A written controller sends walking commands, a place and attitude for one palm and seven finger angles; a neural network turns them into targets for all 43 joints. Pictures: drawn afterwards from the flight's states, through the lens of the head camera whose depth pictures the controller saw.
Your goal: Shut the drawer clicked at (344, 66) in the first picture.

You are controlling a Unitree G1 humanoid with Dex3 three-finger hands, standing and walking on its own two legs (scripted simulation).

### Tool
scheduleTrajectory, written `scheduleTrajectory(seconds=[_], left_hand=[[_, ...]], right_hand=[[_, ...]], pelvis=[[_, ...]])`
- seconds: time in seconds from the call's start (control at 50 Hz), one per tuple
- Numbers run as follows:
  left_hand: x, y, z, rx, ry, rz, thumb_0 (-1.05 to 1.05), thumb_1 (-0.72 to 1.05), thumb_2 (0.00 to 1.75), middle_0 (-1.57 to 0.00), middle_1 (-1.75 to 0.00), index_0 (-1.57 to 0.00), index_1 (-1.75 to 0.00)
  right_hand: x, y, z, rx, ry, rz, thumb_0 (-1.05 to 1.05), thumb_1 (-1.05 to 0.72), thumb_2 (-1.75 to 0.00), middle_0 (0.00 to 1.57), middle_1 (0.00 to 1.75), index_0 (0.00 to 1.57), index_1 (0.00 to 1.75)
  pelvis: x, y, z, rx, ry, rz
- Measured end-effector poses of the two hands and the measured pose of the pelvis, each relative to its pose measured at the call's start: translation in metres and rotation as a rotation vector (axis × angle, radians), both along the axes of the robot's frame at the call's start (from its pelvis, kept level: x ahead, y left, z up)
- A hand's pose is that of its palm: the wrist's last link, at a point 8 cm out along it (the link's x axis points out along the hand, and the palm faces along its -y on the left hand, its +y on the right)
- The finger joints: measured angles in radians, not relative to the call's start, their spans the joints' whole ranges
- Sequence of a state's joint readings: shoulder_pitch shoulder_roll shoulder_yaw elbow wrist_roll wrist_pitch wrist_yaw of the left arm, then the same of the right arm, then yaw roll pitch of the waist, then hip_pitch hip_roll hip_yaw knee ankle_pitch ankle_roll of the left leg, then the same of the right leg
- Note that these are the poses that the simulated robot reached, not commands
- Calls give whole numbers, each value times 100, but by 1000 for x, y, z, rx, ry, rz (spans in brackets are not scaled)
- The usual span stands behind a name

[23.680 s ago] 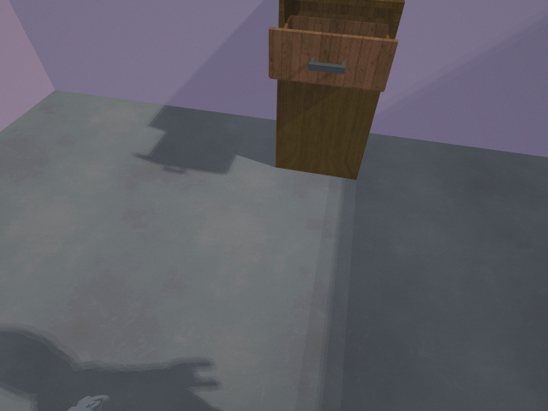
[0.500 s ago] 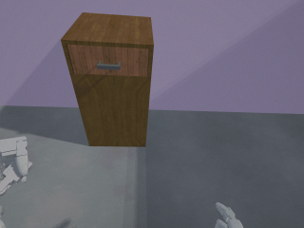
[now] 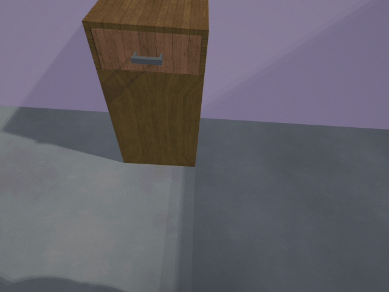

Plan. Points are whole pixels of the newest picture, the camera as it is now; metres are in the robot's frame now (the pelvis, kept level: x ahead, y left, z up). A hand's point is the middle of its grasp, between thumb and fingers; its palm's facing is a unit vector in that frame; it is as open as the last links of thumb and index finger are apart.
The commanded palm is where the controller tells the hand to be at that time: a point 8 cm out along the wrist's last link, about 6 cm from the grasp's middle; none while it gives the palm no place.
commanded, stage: let the arm hang, fingers relaxed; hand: left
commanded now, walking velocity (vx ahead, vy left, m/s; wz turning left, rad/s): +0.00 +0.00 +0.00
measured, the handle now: (147, 57) +0.89 +0.23 -0.01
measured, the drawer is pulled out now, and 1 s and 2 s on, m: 0.00 0.00 0.00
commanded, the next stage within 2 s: look to check the result in 0.72 s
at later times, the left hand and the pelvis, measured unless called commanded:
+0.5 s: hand out of the picture +0.02 +0.16 -0.17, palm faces +0.02 -0.98 -0.18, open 7.2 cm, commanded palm none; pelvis +0.01 -0.01 +0.00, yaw -1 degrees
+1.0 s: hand out of the picture +0.02 +0.17 -0.17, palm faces +0.01 -0.97 -0.23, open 7.3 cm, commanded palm none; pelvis +0.02 -0.02 +0.01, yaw -1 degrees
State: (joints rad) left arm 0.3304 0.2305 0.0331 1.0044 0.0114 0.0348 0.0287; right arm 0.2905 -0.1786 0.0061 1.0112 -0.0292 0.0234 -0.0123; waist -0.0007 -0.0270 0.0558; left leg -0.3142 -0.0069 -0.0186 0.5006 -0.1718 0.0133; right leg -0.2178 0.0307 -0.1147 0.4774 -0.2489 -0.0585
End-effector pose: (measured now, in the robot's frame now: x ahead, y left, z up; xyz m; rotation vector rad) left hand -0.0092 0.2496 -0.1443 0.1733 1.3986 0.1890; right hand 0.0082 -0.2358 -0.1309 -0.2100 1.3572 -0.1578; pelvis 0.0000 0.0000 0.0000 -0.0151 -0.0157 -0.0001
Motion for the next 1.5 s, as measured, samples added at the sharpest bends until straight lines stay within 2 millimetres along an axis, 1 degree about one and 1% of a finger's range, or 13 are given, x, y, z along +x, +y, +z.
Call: scheduleTrajectory(seconds=[0.06, 0.1, 0.14, 0.2, 0.28, 0.36, 0.5, 0.58, 0.68, 0.94, 1.08, 1.2, 1.5], left_hand=[[-34, 3, 7, 15, 97, 24, 1, 91, 89, -83, -105, -84, -103], [-49, 2, 12, 22, 145, 33, 1, 91, 89, -75, -96, -76, -94], [-59, 0, 15, 26, 179, 38, 1, 91, 89, -68, -86, -68, -85], [-62, -6, 17, 24, 195, 40, 1, 91, 90, -56, -73, -57, -72], [-50, -16, 14, 10, 164, 34, 1, 91, 90, -41, -55, -42, -55], [-24, -28, 9, -12, 97, 20, 1, 91, 90, -30, -43, -31, -43], [25, -45, 3, -48, -23, -11, 0, 91, 90, -22, -33, -23, -33], [37, -42, 5, -33, -41, -20, 1, 93, 89, -21, -32, -21, -31], [42, -37, 8, -17, -44, -23, 1, 92, 90, -20, -31, -21, -31], [31, -33, 11, 3, 9, -17, 0, 91, 90, -20, -30, -20, -30], [31, -34, 10, -1, 20, -17, 0, 91, 90, -20, -30, -20, -30], [37, -35, 10, -4, 16, -22, 0, 91, 90, -20, -30, -20, -30], [61, -30, 13, 9, -26, -42, 0, 91, 90, -20, -30, -20, -30]], right_hand=[[-18, 5, -5, 25, 74, -13, 1, -91, -90, 20, 30, 19, 30], [-25, 9, -8, 42, 101, -24, 1, -91, -90, 20, 30, 20, 30], [-29, 12, -10, 57, 115, -33, 1, -91, -90, 20, 30, 20, 30], [-30, 16, -14, 75, 119, -44, 1, -91, -90, 20, 30, 20, 30], [-27, 19, -17, 93, 106, -51, 1, -91, -90, 20, 30, 20, 30], [-20, 21, -18, 99, 85, -55, 1, -91, -90, 20, 30, 20, 30], [-11, 18, -16, 91, 56, -63, 1, -91, -90, 20, 30, 19, 30], [-9, 15, -15, 86, 51, -71, 1, -91, -90, 20, 30, 19, 30], [-9, 11, -15, 84, 59, -75, 1, -91, -90, 20, 30, 19, 30], [-2, -2, -14, 65, 66, -73, 1, -91, -90, 20, 30, 19, 30], [5, -7, -12, 53, 61, -67, 1, -91, -90, 20, 30, 19, 30], [12, -8, -11, 49, 53, -64, 1, -91, -90, 20, 30, 19, 30], [23, -8, -11, 51, 33, -67, 1, -91, -90, 20, 30, 20, 30]], pelvis=[[2, -1, 2, 2, -3, 1], [3, -1, 3, 3, -7, -1], [3, -2, 4, 5, -10, -4], [4, -2, 4, 7, -14, -7], [5, -4, 4, 9, -17, -10], [7, -6, 4, 10, -19, -11], [12, -10, 5, 13, -21, -12], [14, -13, 5, 15, -22, -15], [17, -15, 6, 15, -22, -16], [23, -17, 7, 15, -23, -24], [25, -18, 7, 14, -21, -26], [28, -18, 8, 15, -19, -28], [34, -17, 8, 18, -18, -33]])
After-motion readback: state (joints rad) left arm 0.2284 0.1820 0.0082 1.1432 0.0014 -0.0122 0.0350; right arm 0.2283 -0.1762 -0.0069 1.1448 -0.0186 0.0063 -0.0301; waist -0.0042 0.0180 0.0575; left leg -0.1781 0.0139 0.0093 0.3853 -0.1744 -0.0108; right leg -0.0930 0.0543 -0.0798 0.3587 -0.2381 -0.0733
